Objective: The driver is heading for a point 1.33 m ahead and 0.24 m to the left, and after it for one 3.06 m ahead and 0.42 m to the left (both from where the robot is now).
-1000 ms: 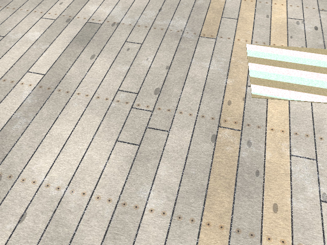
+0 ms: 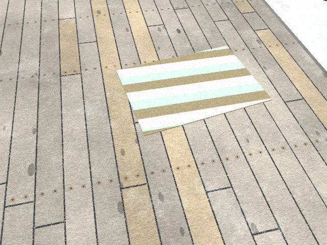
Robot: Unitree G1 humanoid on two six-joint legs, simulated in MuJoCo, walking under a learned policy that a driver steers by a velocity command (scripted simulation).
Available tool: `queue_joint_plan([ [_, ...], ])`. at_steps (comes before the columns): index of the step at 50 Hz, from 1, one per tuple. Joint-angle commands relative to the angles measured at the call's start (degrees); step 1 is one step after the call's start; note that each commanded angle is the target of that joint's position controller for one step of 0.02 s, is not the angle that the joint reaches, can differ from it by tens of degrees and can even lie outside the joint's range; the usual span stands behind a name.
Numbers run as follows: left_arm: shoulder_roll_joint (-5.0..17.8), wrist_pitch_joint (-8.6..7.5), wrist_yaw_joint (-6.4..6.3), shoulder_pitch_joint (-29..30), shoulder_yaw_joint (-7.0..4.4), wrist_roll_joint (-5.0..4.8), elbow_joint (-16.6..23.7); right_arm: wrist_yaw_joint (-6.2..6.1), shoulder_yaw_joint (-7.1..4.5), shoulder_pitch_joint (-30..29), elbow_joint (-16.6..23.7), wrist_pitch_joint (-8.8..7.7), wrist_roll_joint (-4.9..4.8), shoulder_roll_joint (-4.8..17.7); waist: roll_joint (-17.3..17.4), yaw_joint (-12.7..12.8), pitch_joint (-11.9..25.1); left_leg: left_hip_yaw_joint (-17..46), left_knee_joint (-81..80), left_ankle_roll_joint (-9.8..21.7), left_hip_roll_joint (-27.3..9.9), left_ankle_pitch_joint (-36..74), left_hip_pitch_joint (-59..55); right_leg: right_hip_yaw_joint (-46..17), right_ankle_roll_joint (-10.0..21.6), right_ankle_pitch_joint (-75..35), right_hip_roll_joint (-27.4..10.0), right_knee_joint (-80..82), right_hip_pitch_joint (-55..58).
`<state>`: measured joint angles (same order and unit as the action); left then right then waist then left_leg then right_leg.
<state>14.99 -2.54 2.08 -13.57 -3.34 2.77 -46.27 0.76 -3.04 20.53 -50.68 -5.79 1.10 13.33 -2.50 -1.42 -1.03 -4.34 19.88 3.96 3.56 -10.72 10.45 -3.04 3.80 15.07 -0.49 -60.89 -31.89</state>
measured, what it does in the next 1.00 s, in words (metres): walks ahead, turning left: right foot, then left foot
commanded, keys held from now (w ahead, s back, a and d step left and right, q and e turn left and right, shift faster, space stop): w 0.12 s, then w+q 0.76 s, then w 0.06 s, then w+e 0.06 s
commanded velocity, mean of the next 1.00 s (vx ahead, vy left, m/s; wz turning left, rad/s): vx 0.50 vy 0.00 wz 0.32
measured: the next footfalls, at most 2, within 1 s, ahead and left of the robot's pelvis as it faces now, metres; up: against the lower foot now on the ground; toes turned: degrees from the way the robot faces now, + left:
right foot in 0.26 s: +0.29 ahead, -0.12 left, +0.00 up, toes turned -1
left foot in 0.80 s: +0.54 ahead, +0.12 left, +0.00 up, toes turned +24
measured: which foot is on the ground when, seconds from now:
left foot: down 0.00-0.26, up 0.28-0.78, down 0.80-1.00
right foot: up 0.00-0.24, down 0.26-0.82, up 0.84-1.00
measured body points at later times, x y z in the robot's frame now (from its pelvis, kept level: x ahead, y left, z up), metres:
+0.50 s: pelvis +0.26 -0.04 +0.00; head +0.28 -0.05 +0.45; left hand +0.27 +0.22 -0.12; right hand +0.36 -0.30 -0.14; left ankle +0.26 +0.10 -0.66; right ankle +0.25 -0.12 -0.74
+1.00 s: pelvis +0.50 +0.07 +0.00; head +0.53 +0.09 +0.44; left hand +0.49 +0.34 -0.14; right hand +0.67 -0.16 -0.13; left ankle +0.50 +0.10 -0.74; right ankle +0.57 -0.09 -0.66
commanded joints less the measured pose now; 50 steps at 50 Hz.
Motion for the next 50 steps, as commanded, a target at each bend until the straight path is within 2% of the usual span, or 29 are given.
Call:
queue_joint_plan([
  [1,0.23,-0.17,0.66,1.72,0.8,0.16,3.81,0.26,-0.49,0.82,1.81,-1.24,-0.38,4.59,6.32,1.79,-1.82,12.67,-12.43,8.65,-15.61,10.91,-1.11,1.38,-1.14,-5.79,-3.66,7.12,-5.35],
  [5,-0.6,-0.55,1.11,11.38,1.93,-0.7,6.0,0.26,-0.36,5.24,-0.2,-0.81,-0.78,5.24,5.85,-0.9,-2.46,7.38,-11.82,6.43,-12.74,17.52,-1.87,5.95,-1.66,-12.71,-2.44,19.87,-0.97],
  [8,0.15,-0.8,0.63,15.44,1.95,-1.03,7.34,-0.03,-0.4,8.16,-1.69,-0.27,-0.58,6.57,6.38,-1.84,-2.85,9.45,-9.44,6.57,-14.98,20.09,-5.05,6.33,-1.35,-11.38,-1.61,24.7,1.57],
  [10,0.76,-1.21,0.17,15.34,1.72,-1.06,7.42,-0.42,-0.51,8.59,-2.4,0.26,-0.27,7.43,6.47,-1.18,-2.88,10.94,-5.97,6.43,-15.95,24.35,-7.8,6.29,-0.62,-7.73,-0.38,27.65,3.88],
  [12,1.99,-2.08,-0.65,7.2,0.94,-0.61,4.61,-0.67,-0.64,7.7,-2.85,0.7,-0.54,8.3,5.54,3.01,0.53,9.95,4.06,5.02,-14.23,32.86,-7.39,6.9,0.78,-6.63,2.25,34.22,16.06],
  [13,4.64,-2.9,-1.44,-1.48,-0.1,0.3,1.82,-0.64,-0.36,7.63,-2.71,0.68,-0.91,7.42,3.7,6.25,6.01,7.96,14.48,3.8,-11.43,29.37,-2.03,4.16,2.46,-7.29,-0.11,35.22,29.26],
  [14,10.02,-3.37,-2.4,-12.22,-1.43,1.52,0.85,-0.57,0.44,6.09,0.13,0.42,-1.14,4.6,-3.0,10.34,14.68,5.16,31.26,2.52,-7.79,9.19,8.8,-11.82,5.47,-0.74,-15.74,36.64,43.42],
  [15,13.45,-2.47,-2.43,-12.36,-2.4,0.94,0.32,-0.88,1.18,12.68,0.54,0.91,-2.89,-0.14,-13.28,7.21,19.1,2.26,46.3,1.19,-0.81,-20.46,24.76,-31.91,11.33,3.98,-27.15,43.35,51.08],
  [16,8.13,-1.92,-2.22,-9.09,-1.52,-0.5,0.94,-1.34,-0.44,8.81,-0.86,1.79,-1.28,6.07,-2.91,7.0,12.18,6.44,50.2,1.79,-4.21,-16.75,28.3,-29.6,10.13,7.97,-24.09,44.89,44.23],
  [17,4.74,-2.17,-2.0,-4.29,-0.49,-0.85,1.24,-0.81,-0.69,5.0,0.11,1.77,-1.04,5.29,-1.36,5.0,5.46,7.53,49.05,1.91,-6.02,-11.33,28.22,-21.19,8.39,4.23,-21.17,46.67,37.15],
  [18,2.81,-2.57,-1.75,-1.84,-0.09,-0.92,1.08,-0.48,-0.6,3.38,0.22,1.97,-0.86,3.96,-0.81,3.61,2.41,7.44,47.35,1.47,-7.41,-8.27,26.39,-14.87,6.84,-1.88,-18.64,48.61,31.75],
  [19,1.6,-3.01,-1.85,-1.68,0.26,-1.03,0.68,-0.19,-0.96,2.44,0.0,2.62,-0.07,3.91,-0.97,2.65,0.42,7.46,46.11,1.06,-8.17,-7.2,24.89,-9.67,5.09,-7.94,-16.42,49.2,28.5],
  [21,1.21,-3.88,-2.25,-1.84,0.24,-1.53,-0.42,0.8,-0.9,3.05,0.06,4.07,0.59,2.2,-2.43,0.73,0.46,6.56,45.88,-0.03,-8.45,-5.19,23.17,-4.6,4.65,-11.18,-14.82,51.27,25.42],
  [24,1.79,-4.79,-2.5,-4.48,-0.08,-2.05,-2.22,1.6,-1.06,-1.39,1.92,5.01,0.84,1.32,-1.31,0.0,-0.85,5.93,44.97,-0.79,-9.01,-0.15,27.94,1.57,4.85,-18.08,-14.47,52.34,26.49],
  [28,1.47,-4.64,-2.59,-7.34,0.08,-1.7,-4.28,2.34,-0.55,-10.04,5.18,5.09,0.75,0.88,-1.41,0.96,-3.44,4.17,35.52,-1.31,-9.0,8.32,30.72,8.5,4.49,-21.79,-12.83,52.73,26.52],
  [31,3.19,-4.52,-2.86,-9.03,-0.17,-1.65,-5.24,3.05,0.26,-16.73,7.62,4.88,0.81,0.5,-1.58,2.42,-4.59,0.67,24.96,-0.3,-8.13,12.32,27.21,12.11,3.9,-23.68,-13.06,52.67,27.35],
  [34,4.74,-3.84,-3.36,-11.86,-0.5,-1.53,-6.79,3.37,0.36,-20.7,9.49,4.84,1.06,1.43,-1.1,3.39,-5.4,-2.07,19.37,1.78,-7.02,8.51,25.94,14.2,3.55,-28.75,-14.77,50.5,33.02],
  [37,6.79,-2.69,-3.95,-12.08,-0.91,-1.33,-7.6,2.85,-0.2,-18.68,9.51,4.86,1.26,2.71,-2.52,1.7,-2.73,-5.35,16.77,5.05,-2.55,0.16,19.55,17.1,2.61,-50.81,-15.34,40.83,37.86],
  [39,8.76,-1.46,-4.02,-11.61,-1.45,-1.28,-7.51,2.2,-1.49,-8.34,6.63,4.32,1.32,4.91,-2.67,-2.74,3.69,-5.72,13.38,7.99,1.87,-3.91,7.18,18.21,2.13,-56.37,-15.06,23.43,36.79],
  [40,8.73,-1.18,-3.82,-10.84,-1.41,-1.3,-6.57,1.4,-2.91,1.18,3.63,3.87,1.93,7.91,0.65,-7.15,8.98,-0.56,9.49,10.39,0.16,-4.14,-6.99,18.7,0.38,-44.57,-13.84,8.37,27.71],
  [41,2.36,-1.49,-2.91,-12.92,-0.02,-2.21,-3.09,0.42,-4.73,3.44,3.75,3.89,2.17,14.7,12.51,-5.04,14.89,25.27,7.54,16.86,-17.11,-9.76,-25.2,18.38,-2.63,-4.0,-7.05,-12.32,4.6],
  [42,5.09,-2.26,-2.21,-8.39,-0.7,-2.13,0.08,0.28,-5.12,3.88,5.03,4.51,0.46,17.0,12.29,-5.33,18.58,49.62,-2.75,21.87,-24.41,-7.27,-29.63,6.51,-4.06,16.91,2.1,-23.11,-8.09],
  [43,5.86,-2.85,-1.94,-1.29,-0.8,-1.96,1.61,-0.21,-4.78,2.31,3.95,4.94,-0.11,15.44,6.06,-5.46,10.24,39.7,-4.13,19.19,-22.16,-4.03,-25.15,1.52,-3.35,10.16,-2.12,-22.0,-13.98],
  [44,5.1,-3.57,-1.93,-1.27,-0.34,-2.35,1.67,-0.55,-4.07,-0.74,3.86,4.74,-0.62,12.47,3.54,-2.96,4.11,32.4,-4.74,16.8,-20.55,2.57,-16.41,1.99,-3.12,4.38,-4.43,-16.46,-12.01],
  [45,4.52,-3.43,-2.12,-2.74,-0.37,-1.86,0.23,-0.57,-3.27,-3.53,4.08,4.21,-0.47,9.69,0.03,0.01,1.22,26.14,-4.74,13.62,-17.14,12.08,-10.16,1.96,-3.01,2.49,-6.17,-11.38,-7.63],
  [46,3.71,-2.26,-2.06,-4.92,-0.21,-0.79,-0.52,-0.63,-2.63,-6.09,4.49,3.85,-1.03,7.83,0.08,2.38,1.35,21.66,-6.13,11.69,-14.36,13.97,-5.85,1.95,-3.45,1.57,-6.87,-8.55,-3.29],
  [47,3.03,-1.07,-1.87,-7.03,-0.02,-0.13,-0.99,-0.53,-2.26,-6.31,4.67,3.14,-1.07,7.28,2.91,3.31,2.34,20.11,-6.82,12.24,-14.04,17.85,-2.76,1.98,-4.03,1.77,-7.18,-7.03,0.4],
  [48,2.77,-0.18,-1.6,-7.23,-0.02,0.11,-1.43,-0.32,-1.79,-5.26,3.89,2.22,-1.15,5.99,2.73,3.65,2.08,17.92,-7.08,11.76,-13.01,22.95,-2.1,2.61,-4.27,1.63,-7.19,-6.12,1.24],
  [50,2.0,0.62,-0.94,-6.07,0.09,-0.32,-1.72,-0.22,-1.76,-2.84,2.3,1.31,-1.01,6.68,3.4,3.49,1.26,14.03,-9.18,10.21,-11.54,23.09,-1.68,3.79,-4.52,-2.15,-7.33,-1.99,0.35],
])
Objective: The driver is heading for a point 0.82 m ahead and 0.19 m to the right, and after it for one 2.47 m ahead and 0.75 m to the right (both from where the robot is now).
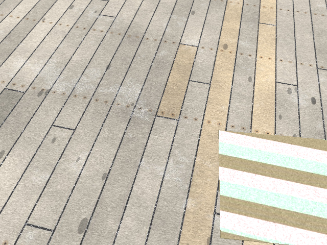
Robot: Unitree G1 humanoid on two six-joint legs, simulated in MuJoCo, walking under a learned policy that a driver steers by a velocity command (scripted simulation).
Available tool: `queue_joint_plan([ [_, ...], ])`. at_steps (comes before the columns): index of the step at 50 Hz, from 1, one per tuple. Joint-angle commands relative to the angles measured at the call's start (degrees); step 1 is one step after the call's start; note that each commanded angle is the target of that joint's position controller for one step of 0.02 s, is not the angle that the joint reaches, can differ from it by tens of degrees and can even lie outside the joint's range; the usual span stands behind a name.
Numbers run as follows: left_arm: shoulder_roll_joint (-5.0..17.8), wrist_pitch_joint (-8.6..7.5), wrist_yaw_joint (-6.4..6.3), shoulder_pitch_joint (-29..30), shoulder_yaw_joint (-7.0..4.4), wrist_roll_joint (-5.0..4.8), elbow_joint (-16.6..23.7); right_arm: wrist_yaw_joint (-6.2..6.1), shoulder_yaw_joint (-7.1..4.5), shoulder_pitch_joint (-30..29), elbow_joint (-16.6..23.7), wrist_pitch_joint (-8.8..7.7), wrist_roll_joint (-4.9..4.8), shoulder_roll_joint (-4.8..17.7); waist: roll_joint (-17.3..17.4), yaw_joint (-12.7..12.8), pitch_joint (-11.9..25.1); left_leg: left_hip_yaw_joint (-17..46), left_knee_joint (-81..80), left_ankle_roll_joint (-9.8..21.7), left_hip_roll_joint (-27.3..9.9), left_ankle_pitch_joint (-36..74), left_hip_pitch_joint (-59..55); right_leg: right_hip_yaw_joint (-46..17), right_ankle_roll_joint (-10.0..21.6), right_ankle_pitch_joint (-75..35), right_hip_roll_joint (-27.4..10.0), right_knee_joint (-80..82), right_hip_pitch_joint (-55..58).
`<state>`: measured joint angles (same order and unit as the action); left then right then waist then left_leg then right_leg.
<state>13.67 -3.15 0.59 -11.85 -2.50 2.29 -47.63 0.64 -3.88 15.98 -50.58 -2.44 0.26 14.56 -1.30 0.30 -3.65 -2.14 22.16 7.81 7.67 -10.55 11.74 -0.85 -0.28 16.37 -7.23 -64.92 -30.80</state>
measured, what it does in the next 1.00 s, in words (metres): walks ahead, turning right: right foot, then left foot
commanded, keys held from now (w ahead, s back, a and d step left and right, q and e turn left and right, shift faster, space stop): w+e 0.16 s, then e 0.56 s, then no key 0.28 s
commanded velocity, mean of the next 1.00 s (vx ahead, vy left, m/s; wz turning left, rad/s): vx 0.20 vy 0.00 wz -0.34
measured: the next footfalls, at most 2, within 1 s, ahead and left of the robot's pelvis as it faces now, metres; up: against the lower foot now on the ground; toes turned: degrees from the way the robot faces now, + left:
right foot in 0.36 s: +0.34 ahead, -0.11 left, +0.00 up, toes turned -10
left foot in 0.96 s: +0.37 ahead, +0.06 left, +0.00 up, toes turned -28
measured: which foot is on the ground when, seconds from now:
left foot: down 0.00-0.36, up 0.38-0.94, down 0.96-1.00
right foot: up 0.00-0.34, down 0.36-0.96, up 0.98-1.00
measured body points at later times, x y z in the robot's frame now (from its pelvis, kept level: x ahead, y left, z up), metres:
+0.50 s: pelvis +0.23 -0.05 -0.01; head +0.27 -0.07 +0.44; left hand +0.37 +0.19 -0.14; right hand +0.26 -0.32 -0.15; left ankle +0.18 +0.08 -0.64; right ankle +0.30 -0.10 -0.74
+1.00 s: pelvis +0.30 -0.01 +0.00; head +0.32 -0.01 +0.45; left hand +0.49 +0.20 -0.14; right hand +0.29 -0.31 -0.11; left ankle +0.34 +0.08 -0.74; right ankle +0.30 -0.11 -0.73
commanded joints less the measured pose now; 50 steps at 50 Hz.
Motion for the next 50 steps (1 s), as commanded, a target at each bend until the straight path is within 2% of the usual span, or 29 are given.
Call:
queue_joint_plan([
  [1,3.59,1.4,0.76,-5.2,-0.84,0.03,0.27,-0.14,-0.83,3.19,1.5,-2.26,-0.09,5.7,2.71,1.04,2.44,10.35,-12.12,5.31,-15.12,24.55,-3.63,2.01,-0.3,-5.97,-0.8,3.84,-2.98],
  [4,4.09,1.7,1.06,0.96,-0.93,-0.77,1.66,-0.07,-0.6,7.09,0.16,-2.44,0.03,5.92,3.72,-1.5,1.01,8.11,-13.58,1.48,-15.25,25.61,-8.48,2.1,0.55,-12.32,-0.48,9.04,-8.65],
  [8,3.29,1.34,1.48,6.62,-0.47,-1.3,2.91,-0.58,0.19,8.79,-0.97,-2.91,0.7,5.11,4.24,-3.17,-1.03,4.12,-14.94,-0.06,-16.16,24.82,-12.51,0.95,2.06,-17.67,2.39,17.52,-10.45],
  [10,2.34,0.99,1.63,8.38,0.06,-1.03,3.4,-1.25,0.81,8.88,-1.82,-2.94,0.94,4.23,3.77,-3.06,-2.65,0.7,-13.59,-0.68,-16.49,34.53,-13.4,2.66,2.74,-18.35,4.27,23.08,-8.55],
  [12,1.57,0.6,1.71,9.75,0.59,-0.71,3.85,-2.02,1.31,9.37,-2.76,-2.79,0.89,3.93,3.99,-3.31,-2.55,-2.0,-10.7,-1.62,-16.57,43.9,-14.46,6.23,3.57,-18.21,6.22,27.91,-4.39],
  [14,2.57,0.29,1.5,6.4,0.35,-0.44,3.11,-2.97,1.23,8.75,-3.27,-2.68,0.78,5.39,5.82,-1.76,0.22,-2.98,-3.46,-2.94,-16.91,57.9,-16.69,8.54,5.02,-14.07,9.57,29.92,1.44],
  [15,3.44,0.14,1.22,1.79,0.02,-0.36,1.73,-3.56,0.95,7.78,-3.29,-2.51,0.82,6.46,6.93,0.08,2.31,-3.13,2.39,-3.59,-17.16,63.78,-17.23,9.07,6.0,-11.4,11.39,30.36,5.35],
  [16,4.9,-0.24,0.87,-4.98,-0.6,-0.33,-0.27,-3.92,0.63,6.72,-3.13,-2.19,0.93,7.45,7.19,2.73,5.26,-2.85,10.97,-4.0,-17.32,63.98,-16.62,8.14,7.32,-10.84,12.47,32.69,11.14],
  [17,6.14,-0.99,0.58,-11.79,-1.25,0.17,-2.14,-3.91,0.33,4.56,-2.51,-1.96,0.33,8.5,6.4,6.51,7.89,-3.75,22.68,-4.59,-16.19,55.36,-12.94,6.07,8.97,-17.56,11.76,39.81,19.18],
  [18,10.26,-1.31,0.09,-16.7,-2.48,0.65,-2.76,-3.65,0.54,3.22,-0.19,-2.38,-0.35,7.84,0.65,8.56,13.12,-6.15,41.98,-5.52,-11.29,27.64,-1.76,-4.15,12.99,-39.6,1.92,38.43,31.63],
  [19,15.5,-0.86,-0.01,-13.97,-3.65,-0.01,-1.59,-3.2,1.66,12.13,1.62,-2.46,-1.72,1.22,-13.1,1.11,21.03,-2.72,63.49,-8.24,-0.69,-27.17,18.85,-28.27,25.44,-80.95,-17.08,32.93,48.98],
  [20,13.98,-0.24,0.25,-13.37,-4.0,-3.4,-0.9,-3.01,1.18,11.16,0.69,-1.69,0.43,5.04,-1.97,3.18,26.22,5.79,65.36,-7.8,-4.06,-20.44,20.48,-28.01,27.88,-74.04,-15.72,36.81,47.05],
  [21,11.21,0.5,-0.2,-7.45,-3.43,-3.44,0.68,-2.69,1.07,6.33,1.92,-1.5,0.55,5.54,-0.07,2.21,17.68,6.17,63.11,-7.85,-6.69,-15.97,22.22,-23.26,25.85,-58.9,-12.77,40.54,38.07],
  [22,7.56,1.36,-0.5,-3.84,-2.41,-3.11,1.24,-2.42,0.91,3.21,2.73,-1.38,1.07,5.76,3.21,0.66,9.89,5.45,57.95,-7.98,-8.55,-14.06,22.3,-19.62,22.46,-48.34,-9.03,44.36,28.77],
  [23,6.29,1.85,-0.84,-2.35,-2.02,-2.88,1.48,-2.19,0.77,1.64,3.57,-0.55,1.59,5.75,3.81,-0.57,6.89,5.56,53.79,-8.54,-9.59,-13.38,21.31,-17.48,20.4,-42.13,-6.39,46.68,23.41],
  [24,5.75,2.07,-0.9,-2.96,-1.79,-2.69,1.09,-2.12,0.78,2.07,3.56,0.86,2.17,5.25,3.48,-1.25,5.01,4.98,50.33,-9.02,-9.91,-12.47,18.05,-14.94,18.38,-41.89,-3.87,47.71,18.22],
  [26,8.14,1.89,-0.53,-3.48,-2.42,-1.85,1.0,-2.29,1.23,3.9,3.76,2.72,1.96,3.08,1.57,-2.25,6.53,3.99,46.81,-9.87,-9.03,-11.01,15.38,-13.19,17.32,-41.84,-1.87,47.7,15.08],
  [27,9.21,1.83,-0.44,-3.21,-2.76,-1.72,1.37,-2.33,1.23,3.87,4.0,3.07,1.84,2.96,0.84,-2.39,7.55,3.98,45.23,-10.1,-8.94,-9.92,15.28,-13.0,16.71,-39.89,-1.06,47.7,14.69],
  [32,10.37,3.13,-0.81,-4.23,-3.45,-1.81,2.52,-2.67,0.48,-2.9,6.73,4.4,1.74,4.82,-3.06,0.1,7.69,5.22,37.76,-11.44,-9.62,-6.08,20.45,-17.95,12.44,-17.7,1.06,49.28,16.72],
  [36,10.83,4.14,-1.22,-5.84,-3.96,-1.63,3.04,-2.98,0.3,-7.24,8.46,4.68,1.25,5.46,-4.5,2.08,6.31,6.86,32.43,-11.74,-9.08,-7.0,23.53,-24.07,11.67,-4.98,0.88,50.05,20.46],
  [39,10.16,4.22,-1.33,-6.21,-3.81,-1.15,3.17,-3.18,0.57,-7.15,8.47,4.27,0.82,5.13,-5.11,2.47,6.42,6.67,28.26,-10.71,-8.44,-8.93,21.3,-24.92,12.16,-7.45,0.31,48.9,22.09],
  [44,9.81,4.61,-1.13,-4.87,-3.32,-0.46,3.12,-3.34,1.08,-5.1,8.53,3.49,-0.26,5.2,-5.63,1.83,7.02,4.98,19.02,-8.05,-6.01,-13.68,10.99,-26.19,12.64,-19.1,-0.24,45.8,20.66],
  [46,9.61,4.97,-1.2,-3.53,-3.01,-0.86,2.92,-3.5,1.35,-1.82,7.68,3.07,-0.48,4.75,-5.1,0.06,6.91,4.22,9.14,-6.67,-5.24,-10.78,4.62,-26.6,11.31,-21.59,0.5,44.08,19.6],
  [47,9.19,5.14,-1.38,-2.61,-2.68,-1.37,2.89,-3.64,1.55,0.39,6.98,2.66,-0.27,4.29,-4.21,-1.45,6.54,4.15,-0.27,-5.86,-5.58,-4.9,-0.6,-25.86,9.4,-19.27,2.01,42.62,17.52],
  [48,7.56,4.98,-1.56,-3.33,-2.1,-1.74,2.99,-3.95,1.25,-0.09,7.06,2.17,0.51,6.17,-0.56,-0.58,6.04,9.07,-6.28,-4.81,-10.03,-1.98,-4.92,-23.76,6.41,-11.42,4.73,39.68,13.97],
  [49,3.37,4.64,-1.55,-7.5,-0.94,-1.9,3.04,-4.18,1.19,-2.54,8.7,1.91,1.49,9.25,11.03,2.33,7.98,23.0,-10.49,-1.8,-23.74,2.96,-8.92,-15.37,3.27,4.98,10.81,30.05,10.09],
  [50,7.67,4.76,-1.97,-4.62,-2.1,-1.8,3.04,-3.6,1.06,-5.65,9.23,2.05,1.62,10.8,12.57,1.15,3.67,28.19,-9.11,5.25,-29.04,16.05,-0.19,-7.31,2.36,15.0,16.49,24.36,7.56],
])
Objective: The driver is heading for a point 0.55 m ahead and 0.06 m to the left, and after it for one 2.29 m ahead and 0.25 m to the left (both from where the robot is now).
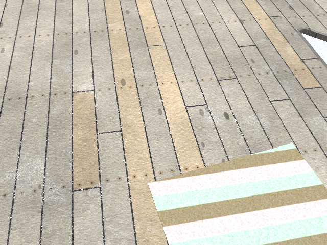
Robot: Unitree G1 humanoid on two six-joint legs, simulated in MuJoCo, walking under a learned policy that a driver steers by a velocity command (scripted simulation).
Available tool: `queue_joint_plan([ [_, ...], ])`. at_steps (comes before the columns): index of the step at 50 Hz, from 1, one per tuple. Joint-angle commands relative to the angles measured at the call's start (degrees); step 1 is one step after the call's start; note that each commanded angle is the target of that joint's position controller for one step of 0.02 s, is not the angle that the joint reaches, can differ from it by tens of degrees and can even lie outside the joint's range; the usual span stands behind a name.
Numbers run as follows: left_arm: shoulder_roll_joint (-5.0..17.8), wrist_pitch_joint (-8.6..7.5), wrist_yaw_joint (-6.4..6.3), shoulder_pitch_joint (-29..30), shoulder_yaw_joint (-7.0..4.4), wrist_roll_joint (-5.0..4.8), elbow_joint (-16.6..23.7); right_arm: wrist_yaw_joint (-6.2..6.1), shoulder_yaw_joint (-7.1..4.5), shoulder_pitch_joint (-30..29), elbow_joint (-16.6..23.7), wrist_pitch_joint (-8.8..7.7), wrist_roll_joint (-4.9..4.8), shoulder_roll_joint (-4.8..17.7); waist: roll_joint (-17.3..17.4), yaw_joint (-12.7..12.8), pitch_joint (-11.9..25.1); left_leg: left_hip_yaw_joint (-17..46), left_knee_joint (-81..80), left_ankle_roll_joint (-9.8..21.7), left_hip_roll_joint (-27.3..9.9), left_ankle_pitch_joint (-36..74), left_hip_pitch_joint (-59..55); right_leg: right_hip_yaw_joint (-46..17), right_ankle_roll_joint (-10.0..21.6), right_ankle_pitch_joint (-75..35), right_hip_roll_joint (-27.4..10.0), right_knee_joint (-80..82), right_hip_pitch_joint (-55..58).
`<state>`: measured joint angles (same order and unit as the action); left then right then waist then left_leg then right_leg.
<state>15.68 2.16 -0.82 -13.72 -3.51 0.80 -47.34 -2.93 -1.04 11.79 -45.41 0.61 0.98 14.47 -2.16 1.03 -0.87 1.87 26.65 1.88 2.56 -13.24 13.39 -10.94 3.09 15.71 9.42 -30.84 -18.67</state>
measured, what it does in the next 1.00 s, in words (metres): walks ahead: right foot, then left foot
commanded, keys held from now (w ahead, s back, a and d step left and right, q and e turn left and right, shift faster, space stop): w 0.48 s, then w+q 0.06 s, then q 0.46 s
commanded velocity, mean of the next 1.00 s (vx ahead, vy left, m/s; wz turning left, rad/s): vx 0.26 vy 0.00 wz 0.14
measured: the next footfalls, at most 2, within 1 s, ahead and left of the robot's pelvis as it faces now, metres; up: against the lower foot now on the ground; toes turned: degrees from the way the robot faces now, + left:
right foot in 0.46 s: +0.19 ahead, -0.12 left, +0.00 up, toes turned -3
left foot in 0.92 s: +0.40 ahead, +0.04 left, +0.00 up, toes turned +13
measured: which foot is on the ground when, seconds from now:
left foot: down 0.00-0.46, up 0.48-0.90, down 0.92-1.00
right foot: up 0.00-0.44, down 0.46-0.92, up 0.94-1.00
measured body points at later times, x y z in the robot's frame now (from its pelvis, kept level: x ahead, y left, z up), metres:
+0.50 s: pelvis +0.12 -0.03 +0.00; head +0.13 -0.04 +0.45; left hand +0.29 +0.22 -0.10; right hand +0.06 -0.29 -0.15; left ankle +0.00 +0.10 -0.71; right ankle +0.15 -0.11 -0.74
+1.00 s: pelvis +0.28 -0.03 -0.02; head +0.32 -0.01 +0.43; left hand +0.28 +0.23 -0.16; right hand +0.45 -0.26 -0.14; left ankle +0.36 +0.03 -0.74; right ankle +0.19 -0.14 -0.65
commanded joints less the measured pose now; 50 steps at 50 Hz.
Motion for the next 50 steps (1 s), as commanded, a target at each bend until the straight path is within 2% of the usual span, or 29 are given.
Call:
queue_joint_plan([
  [1,6.89,-0.48,-0.49,-2.7,-1.28,0.64,2.02,0.6,-1.48,0.57,3.2,-1.36,0.71,8.55,9.02,0.14,1.82,22.37,-14.03,12.7,-22.51,13.37,-1.45,2.2,-1.45,14.4,-3.15,-15.42,-2.65],
  [2,6.23,-0.57,0.0,-2.43,-1.18,0.78,1.26,1.15,-1.14,0.51,2.43,-1.62,0.47,7.1,8.68,0.39,0.57,19.35,-15.46,10.87,-18.81,2.3,-2.59,2.77,-1.54,10.7,-3.94,-16.95,-4.54],
  [4,6.28,-0.75,1.14,-1.89,-1.18,1.71,0.21,1.4,-1.76,3.41,0.52,-1.5,0.29,8.13,11.79,-0.64,-2.61,17.47,-18.37,8.44,-14.3,-12.08,-6.91,4.62,-2.34,6.57,-4.66,-20.69,-10.98],
  [8,4.7,-2.12,2.31,3.28,-0.57,1.49,0.1,1.87,-2.36,8.27,-2.22,-2.95,-0.28,7.79,8.65,-2.86,-3.54,16.21,-19.42,9.37,-13.79,-8.51,-14.76,8.61,-4.0,2.66,-7.65,-19.54,-17.74],
  [12,3.04,-3.22,2.78,8.75,0.12,1.17,1.14,2.13,-2.87,11.92,-4.87,-4.1,-0.05,7.52,9.49,-4.8,-2.83,14.16,-19.39,10.25,-13.73,-4.51,-16.01,11.52,-4.68,1.38,-9.58,-13.01,-16.52],
  [16,2.38,-3.92,2.9,12.34,0.67,0.96,2.32,2.49,-3.27,14.28,-6.73,-4.44,0.28,7.81,9.72,-5.53,-3.69,13.54,-18.8,11.23,-14.87,-3.91,-13.02,13.18,-3.1,2.12,-10.02,-6.55,-12.74],
  [19,2.59,-4.41,2.68,12.01,0.8,0.65,2.65,2.92,-3.54,13.89,-7.34,-4.59,0.29,8.22,9.52,-4.09,-4.08,12.7,-17.09,10.85,-15.68,-0.34,-8.35,14.35,-1.11,1.01,-9.5,-2.01,-5.7],
  [21,2.34,-4.9,2.22,6.12,0.7,0.69,0.79,3.04,-3.65,11.74,-7.46,-4.49,-0.34,8.57,7.9,-0.04,-3.43,10.33,-12.74,9.0,-14.77,4.26,-1.97,15.5,0.18,-3.93,-8.21,4.7,6.51],
  [22,3.67,-5.36,1.62,0.28,0.08,0.9,-1.43,3.04,-3.33,11.41,-7.5,-4.61,-0.45,7.66,5.34,2.46,-1.37,7.95,-7.12,7.44,-12.65,7.95,2.94,14.44,0.82,-4.03,-7.54,7.02,16.76],
  [23,7.53,-6.04,0.74,-8.0,-1.15,1.59,-3.54,3.19,-2.54,9.93,-6.42,-4.9,-0.53,5.52,-1.33,6.26,3.21,2.98,6.0,5.24,-8.25,6.92,9.01,5.04,2.61,3.11,-14.91,11.15,27.54],
  [24,14.39,-6.1,0.31,-14.72,-2.72,1.7,-4.17,3.41,-1.15,9.85,-3.66,-5.18,-1.11,0.43,-14.59,7.6,7.94,-4.71,24.19,2.41,-0.62,-11.18,22.08,-18.48,7.88,19.81,-30.15,19.77,36.19],
  [25,12.63,-5.66,0.47,-12.87,-2.46,1.01,-4.61,2.82,-2.82,9.71,-4.47,-4.47,0.06,6.55,-8.06,5.71,3.63,-0.88,33.89,3.46,-0.85,-16.67,26.64,-25.6,10.27,24.64,-32.95,22.2,29.15],
  [26,8.82,-5.61,0.85,-6.78,-1.36,0.74,-2.88,3.26,-3.05,9.6,-5.16,-4.3,0.24,6.54,-2.86,2.42,-1.83,2.26,36.76,4.41,-3.96,-11.81,27.22,-18.7,9.33,22.72,-30.41,22.03,23.56],
  [27,5.54,-6.05,1.14,-3.1,-0.55,0.59,-2.03,3.91,-2.67,9.66,-5.95,-4.34,-0.02,4.77,-1.57,0.81,-3.94,2.97,36.13,4.18,-5.27,-7.41,25.51,-12.14,7.84,15.02,-27.45,22.95,19.05],
  [28,3.59,-6.58,0.94,-1.26,0.13,0.53,-1.68,4.13,-2.63,9.84,-6.6,-4.02,-0.12,3.64,-1.3,-0.56,-5.13,2.68,34.52,3.51,-6.05,-4.74,23.48,-5.72,6.04,4.69,-25.08,23.74,16.55],
  [29,2.29,-7.15,0.63,-1.08,0.66,0.47,-2.03,4.19,-2.64,10.6,-7.37,-3.44,0.44,3.44,-1.22,-1.32,-4.9,2.21,33.94,2.63,-6.19,-3.0,21.35,-0.16,4.54,-7.42,-23.05,23.41,15.51],
  [31,2.65,-8.05,0.35,-3.0,0.83,0.38,-3.3,4.08,-2.78,11.8,-7.91,-2.62,0.76,2.93,-1.86,-2.67,-2.55,0.78,35.73,1.28,-4.65,-1.91,19.27,7.38,4.43,-38.12,-22.38,18.9,16.18],
  [32,2.91,-8.19,0.22,-3.66,0.86,0.08,-3.66,4.05,-2.87,10.99,-7.47,-2.26,0.73,2.57,-2.31,-3.09,-1.53,-0.2,36.08,0.68,-4.24,-1.07,19.56,10.05,4.61,-45.65,-22.46,17.64,16.33],
  [35,2.38,-7.57,-0.53,-4.06,1.26,-0.24,-4.12,4.5,-2.58,4.36,-4.64,-1.76,0.6,1.68,-3.43,-2.5,-2.51,-3.12,30.26,-0.43,-4.02,4.07,21.53,15.78,4.05,-50.17,-20.91,17.14,15.29],
  [38,2.33,-6.78,-1.33,-4.52,1.49,-0.34,-4.96,5.07,-1.44,-1.55,-2.29,-1.6,0.59,-0.43,-4.13,-1.17,-2.96,-6.69,17.82,-0.22,-3.06,9.26,17.05,19.79,3.35,-49.06,-19.21,15.45,13.74],
  [40,3.23,-6.4,-1.82,-6.11,1.22,-0.42,-5.89,5.11,-1.2,-2.19,-1.64,-1.47,0.84,-0.35,-4.04,-0.75,-1.53,-8.25,13.32,0.82,-1.98,9.84,14.25,20.14,3.45,-51.04,-20.27,12.16,16.02],
  [43,4.84,-5.71,-2.48,-5.08,0.44,-0.46,-5.79,4.87,-1.87,2.07,-2.08,-1.59,1.32,1.89,-4.17,-2.81,1.06,-9.19,10.25,4.12,0.29,4.45,8.37,20.06,3.45,-58.6,-22.14,2.37,17.68],
  [44,5.2,-5.36,-2.51,-4.54,0.22,-0.4,-5.49,4.69,-2.33,4.88,-2.69,-1.96,1.47,2.86,-3.44,-3.92,2.72,-8.98,7.89,5.54,1.27,3.83,5.09,20.19,3.36,-57.5,-22.14,-4.08,17.45],
  [45,5.73,-5.0,-2.31,-3.55,-0.04,-0.53,-5.03,4.41,-2.9,9.45,-3.8,-2.65,1.78,3.83,-1.37,-6.48,5.11,-7.72,1.82,7.17,1.52,8.99,-1.24,20.96,2.29,-50.35,-20.9,-14.1,14.91],
  [46,5.9,-5.0,-1.88,-4.76,-0.23,-0.58,-3.65,3.74,-4.37,12.91,-3.52,-3.28,1.91,9.11,6.48,-8.18,9.44,4.08,-0.76,11.0,-7.86,31.44,-11.19,22.34,-0.46,-27.3,-16.62,-31.29,5.99],
  [47,1.11,-4.42,-1.39,-9.58,0.59,-1.15,-1.13,3.13,-6.01,10.48,-2.09,-2.32,0.54,14.99,17.31,-3.06,15.91,28.04,1.16,23.41,-25.09,61.96,-23.29,18.98,-3.09,22.77,-4.09,-51.0,-10.63],
  [48,3.45,-3.54,-1.14,-8.31,0.46,0.76,-1.56,3.13,-6.25,10.65,-1.39,-1.36,-2.29,13.93,7.68,-5.07,19.39,28.66,-2.78,25.6,-24.81,48.07,-20.16,8.89,-3.2,20.51,-7.62,-52.04,-11.96],
  [49,3.5,-3.2,-1.01,-4.4,0.32,0.45,-0.72,2.6,-5.53,5.95,-0.44,-0.64,-1.83,10.73,5.01,-4.18,10.87,25.31,-5.84,23.96,-22.6,33.01,-12.62,8.41,-3.38,16.77,-9.43,-51.0,-14.5],
  [50,3.61,-3.11,-1.14,-1.55,0.15,0.44,-0.2,2.26,-4.5,2.67,-0.2,0.05,-1.19,7.39,1.76,-2.63,3.38,21.55,-8.97,20.21,-19.02,24.28,-4.44,8.49,-3.55,13.41,-11.18,-45.14,-14.79],
])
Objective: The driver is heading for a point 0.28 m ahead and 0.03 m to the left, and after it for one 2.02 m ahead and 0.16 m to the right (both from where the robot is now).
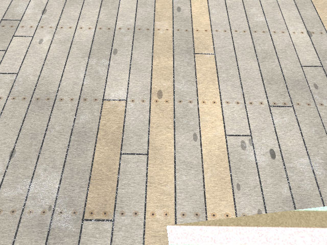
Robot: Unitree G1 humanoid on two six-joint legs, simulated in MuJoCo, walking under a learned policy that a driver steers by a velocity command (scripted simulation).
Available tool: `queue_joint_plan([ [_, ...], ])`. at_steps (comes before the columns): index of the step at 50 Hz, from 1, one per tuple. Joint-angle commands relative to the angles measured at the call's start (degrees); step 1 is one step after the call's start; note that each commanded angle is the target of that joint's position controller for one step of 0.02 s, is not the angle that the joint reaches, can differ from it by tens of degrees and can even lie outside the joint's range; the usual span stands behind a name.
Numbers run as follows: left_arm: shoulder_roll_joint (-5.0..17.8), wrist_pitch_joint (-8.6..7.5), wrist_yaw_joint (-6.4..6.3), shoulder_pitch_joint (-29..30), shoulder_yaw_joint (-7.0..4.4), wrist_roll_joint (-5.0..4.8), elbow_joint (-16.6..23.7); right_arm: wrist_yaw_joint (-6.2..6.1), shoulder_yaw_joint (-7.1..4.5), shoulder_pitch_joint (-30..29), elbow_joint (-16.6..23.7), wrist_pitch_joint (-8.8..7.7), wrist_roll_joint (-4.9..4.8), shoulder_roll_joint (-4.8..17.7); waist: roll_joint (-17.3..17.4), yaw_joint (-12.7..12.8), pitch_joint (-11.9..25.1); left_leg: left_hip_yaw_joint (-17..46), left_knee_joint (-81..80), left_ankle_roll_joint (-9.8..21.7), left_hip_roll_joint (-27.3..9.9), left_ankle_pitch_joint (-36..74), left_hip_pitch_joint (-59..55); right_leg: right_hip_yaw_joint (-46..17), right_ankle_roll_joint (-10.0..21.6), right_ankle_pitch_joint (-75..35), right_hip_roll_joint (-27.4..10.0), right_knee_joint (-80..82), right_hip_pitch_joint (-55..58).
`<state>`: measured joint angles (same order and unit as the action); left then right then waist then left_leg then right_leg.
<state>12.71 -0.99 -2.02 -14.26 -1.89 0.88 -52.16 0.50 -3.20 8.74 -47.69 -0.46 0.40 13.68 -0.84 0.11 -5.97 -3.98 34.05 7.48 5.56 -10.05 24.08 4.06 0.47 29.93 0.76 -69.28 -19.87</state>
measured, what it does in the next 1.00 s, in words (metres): walks ahead: right foot, then left foot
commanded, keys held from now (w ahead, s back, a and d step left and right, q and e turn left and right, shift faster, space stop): q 0.34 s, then w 0.12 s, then w+e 0.54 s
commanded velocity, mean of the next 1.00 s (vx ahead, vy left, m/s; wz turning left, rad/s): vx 0.24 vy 0.00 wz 0.12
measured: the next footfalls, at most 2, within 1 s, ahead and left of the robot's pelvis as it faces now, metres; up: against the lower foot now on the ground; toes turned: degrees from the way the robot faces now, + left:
right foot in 0.44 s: +0.10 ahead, -0.13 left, +0.00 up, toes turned +19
left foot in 0.86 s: +0.22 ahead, +0.12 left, +0.00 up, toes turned +7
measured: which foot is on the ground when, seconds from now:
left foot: down 0.00-0.44, up 0.46-0.84, down 0.86-1.00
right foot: up 0.00-0.42, down 0.44-0.86, up 0.88-1.00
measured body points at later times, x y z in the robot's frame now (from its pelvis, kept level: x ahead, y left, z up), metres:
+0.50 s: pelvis +0.05 -0.05 +0.02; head +0.06 -0.06 +0.47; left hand +0.06 +0.25 -0.09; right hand +0.21 -0.29 -0.11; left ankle +0.08 +0.05 -0.70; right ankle +0.06 -0.15 -0.72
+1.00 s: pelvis +0.21 +0.02 +0.03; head +0.23 +0.04 +0.48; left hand +0.19 +0.30 -0.12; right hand +0.36 -0.22 -0.08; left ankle +0.18 +0.12 -0.72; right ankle +0.15 -0.11 -0.64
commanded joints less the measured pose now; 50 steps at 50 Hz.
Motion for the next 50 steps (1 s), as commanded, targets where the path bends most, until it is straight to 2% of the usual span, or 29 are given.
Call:
queue_joint_plan([
  [1,7.07,0.5,-0.06,0.41,-1.72,0.87,5.38,-1.38,-1.93,4.16,2.28,1.4,-0.42,6.84,0.66,-0.62,6.11,24.68,-17.79,11.62,-18.58,16.95,-11.29,-6.67,-1.23,-3.3,-3.43,-1.66,-12.18],
  [3,5.71,2.21,-0.05,-2.43,-1.49,1.56,4.62,-1.19,-1.93,3.14,2.59,1.36,0.31,6.84,2.45,0.73,7.45,20.94,-18.03,9.13,-14.74,16.43,-7.58,-5.52,-1.81,-6.14,-2.28,2.57,-7.32],
  [5,4.82,2.91,-0.03,-2.78,-1.34,1.0,5.05,-0.76,-2.47,3.53,2.67,0.96,0.52,8.51,2.84,0.94,9.3,20.54,-17.73,8.0,-13.38,15.59,-7.88,-5.58,-2.34,-6.94,-1.76,6.63,-6.61],
  [9,6.09,3.69,-0.23,2.15,-1.72,0.71,7.37,-0.68,-3.18,4.33,3.23,1.71,0.65,10.17,6.04,-1.05,9.28,24.91,-20.15,6.04,-12.23,-3.29,-8.97,-6.65,-3.28,-8.56,-1.54,13.51,-8.94],
  [12,6.64,3.6,-0.32,4.85,-1.87,0.44,8.78,-0.71,-3.56,5.08,3.55,2.26,0.82,10.7,6.82,-2.12,8.35,28.79,-20.96,5.42,-12.3,-9.89,-9.99,-7.46,-3.43,-8.6,-0.97,17.29,-9.82],
  [17,6.78,2.51,-0.68,5.21,-1.58,-0.43,9.99,-0.42,-3.96,4.95,4.04,2.48,1.19,10.92,7.62,-2.39,8.96,32.9,-19.24,4.91,-12.09,-5.52,-11.46,-8.02,-1.84,-6.26,1.39,24.76,-5.35],
  [19,7.02,1.84,-0.4,1.49,-1.43,-0.41,9.52,-0.21,-3.98,4.67,3.92,2.71,1.1,10.64,8.27,-1.01,11.18,33.46,-20.0,4.65,-11.1,-16.12,-9.48,-6.53,-0.27,-3.47,2.64,30.75,1.78],
  [21,6.11,1.17,-0.43,-4.94,-1.18,-0.27,7.88,-0.31,-3.77,1.88,4.28,3.25,0.57,9.54,8.0,3.26,8.84,31.71,-19.63,1.3,-7.3,-26.12,0.78,-4.44,2.44,-7.82,3.66,45.76,15.6],
  [22,8.71,0.78,-1.0,-6.77,-1.74,0.41,7.44,-0.72,-3.15,1.65,4.93,3.06,0.16,7.24,2.22,4.07,6.39,27.22,-12.94,-2.42,-2.78,-29.16,7.68,-10.01,4.06,-3.08,-1.62,54.33,20.48],
  [23,15.24,0.37,-1.36,-6.55,-2.94,1.55,8.52,-0.77,-1.73,3.18,6.3,2.26,-0.89,1.95,-14.08,3.21,8.01,14.04,6.41,-4.88,5.65,-26.35,16.06,-32.84,8.74,12.77,-19.5,61.73,25.11],
  [24,15.88,0.21,-0.88,-4.17,-3.68,2.34,7.81,-0.93,-2.59,-0.59,6.6,1.26,1.4,7.46,-8.47,3.09,1.63,14.13,13.38,-5.13,3.16,-16.23,19.93,-41.45,12.25,16.58,-23.11,65.33,14.31],
  [25,12.1,-0.26,-0.4,-2.26,-2.68,1.74,7.35,-0.35,-2.75,1.15,5.51,0.6,1.67,7.95,-4.16,0.03,0.37,17.17,16.43,-4.94,1.53,-10.44,15.51,-37.23,11.31,13.68,-19.54,64.94,10.39],
  [26,10.23,-0.84,0.24,0.45,-2.25,0.94,7.33,0.51,-2.66,4.48,3.99,0.2,1.84,7.98,-4.14,-2.48,1.13,15.67,19.11,-5.59,1.08,-7.01,13.66,-31.96,9.67,8.17,-15.78,63.8,10.57],
  [27,9.91,-1.26,0.8,0.89,-2.2,0.29,7.22,1.22,-2.66,6.08,2.99,-0.03,2.39,8.41,-5.53,-2.9,1.83,12.68,21.35,-6.16,0.28,-5.75,13.12,-27.87,8.95,4.2,-13.07,63.31,11.5],
  [28,9.37,-1.56,1.2,0.09,-2.12,-0.16,6.75,1.73,-2.56,6.14,2.49,-0.13,3.05,8.39,-6.38,-2.72,1.94,8.84,22.8,-6.77,-1.63,-4.67,13.11,-25.43,9.28,1.98,-11.3,63.32,11.6],
  [29,8.76,-1.89,1.74,-1.81,-2.04,-0.37,6.03,1.98,-2.16,3.96,2.99,-0.3,3.21,7.7,-6.25,-1.53,1.82,6.55,22.17,-7.36,-3.2,-3.67,13.58,-24.55,9.79,-0.18,-10.43,63.43,12.22],
  [32,8.9,-2.53,2.06,-9.74,-2.59,-0.27,2.95,2.02,-0.69,-5.17,5.88,-0.86,2.3,4.91,-6.52,2.83,-0.09,4.02,14.17,-9.49,-5.37,-1.89,16.15,-23.74,11.2,-8.77,-9.89,62.8,16.19],
  [36,10.42,-2.69,1.8,-14.94,-3.4,0.12,0.81,1.85,0.18,-11.12,7.95,-1.71,1.44,4.14,-7.68,5.42,0.88,2.54,3.07,-10.08,-4.23,-4.38,10.88,-23.86,11.76,-16.7,-9.87,59.55,17.8],
  [39,10.75,-2.49,1.91,-14.85,-3.76,0.48,0.66,1.33,0.33,-10.82,8.69,-2.48,0.79,4.55,-8.42,4.27,2.35,1.88,-2.35,-8.78,-2.73,-7.02,2.82,-24.96,11.62,-24.47,-10.31,55.29,15.11],
  [41,11.14,-2.32,1.88,-11.81,-4.06,-0.09,1.36,0.42,0.14,-4.18,6.94,-3.35,0.48,4.74,-6.86,-0.1,4.5,2.23,-10.44,-7.46,-1.77,-1.8,-11.11,-24.57,9.44,-29.45,-8.85,50.2,9.44],
  [42,10.53,-2.7,1.93,-10.41,-4.04,-0.66,1.98,-0.55,-0.61,1.68,5.29,-4.04,0.95,6.94,-4.27,-2.9,7.89,4.59,-12.28,-6.19,-3.97,0.25,-23.38,-22.42,7.46,-30.64,-6.23,44.15,3.64],
  [43,8.25,-3.27,2.15,-7.75,-3.51,-1.44,4.12,-1.78,-1.94,10.65,4.32,-4.61,2.17,12.06,3.54,-7.61,14.1,15.69,-15.38,-3.68,-15.83,-9.92,-36.37,-17.4,5.38,-22.43,-1.97,30.12,-4.56],
  [44,2.87,-3.36,2.03,-9.88,-2.22,-2.35,6.68,-2.36,-3.41,15.31,3.62,-3.76,2.56,18.78,17.62,-7.66,19.73,36.33,-20.92,1.53,-30.41,-21.39,-45.01,-8.58,3.77,0.69,5.13,15.68,-17.97],
  [45,8.11,-2.22,1.6,-9.37,-3.21,-0.53,5.39,-2.25,-3.01,13.85,3.11,-3.27,2.35,14.93,10.25,-6.03,14.62,40.1,-21.49,3.56,-31.29,-27.47,-36.92,-8.52,4.52,0.56,0.56,7.23,-21.08],
  [46,7.74,-1.97,2.28,-7.92,-3.39,0.18,4.75,-1.78,-1.58,9.43,4.21,-3.47,2.01,9.98,5.4,-3.87,7.68,33.4,-22.58,2.78,-27.71,-24.5,-30.35,-9.58,5.06,-4.59,-1.74,5.25,-21.19],
  [47,5.98,-1.86,3.01,-6.98,-3.12,0.29,4.43,-1.43,-0.77,6.55,4.47,-3.81,1.8,6.89,4.52,-2.46,4.26,25.97,-23.8,1.65,-24.58,-15.9,-25.62,-9.14,4.62,-8.64,-3.21,5.83,-20.05],
  [48,5.66,-1.43,3.57,-6.16,-3.26,0.67,4.37,-1.45,-0.17,5.89,4.4,-4.2,1.71,5.22,5.92,-1.67,2.89,20.12,-24.63,0.44,-22.12,-8.93,-23.46,-8.51,4.08,-10.78,-4.05,6.61,-19.26],
  [49,5.57,-0.82,4.12,-5.8,-3.35,1.15,4.28,-1.58,0.17,6.12,3.85,-4.57,1.45,4.33,6.75,-1.11,2.29,15.32,-24.99,-0.9,-19.55,-2.96,-22.55,-7.72,3.54,-12.54,-4.22,6.29,-19.06],
  [50,5.16,-0.43,4.54,-5.44,-3.29,1.26,4.95,-1.5,0.06,7.32,3.23,-5.04,1.28,4.99,8.44,-0.78,3.16,12.98,-24.4,-0.52,-19.6,3.54,-22.76,-6.92,3.08,-13.86,-4.07,5.79,-19.19],
])
Over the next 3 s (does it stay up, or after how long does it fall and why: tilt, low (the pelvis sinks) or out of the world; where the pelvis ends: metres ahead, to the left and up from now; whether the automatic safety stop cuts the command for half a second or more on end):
stays up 1.31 -0.05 0.01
